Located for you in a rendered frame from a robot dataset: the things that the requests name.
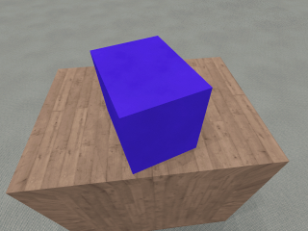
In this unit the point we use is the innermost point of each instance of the carton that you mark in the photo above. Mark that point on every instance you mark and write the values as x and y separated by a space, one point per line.
156 101

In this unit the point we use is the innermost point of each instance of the pedestal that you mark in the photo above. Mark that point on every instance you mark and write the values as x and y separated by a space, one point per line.
73 169

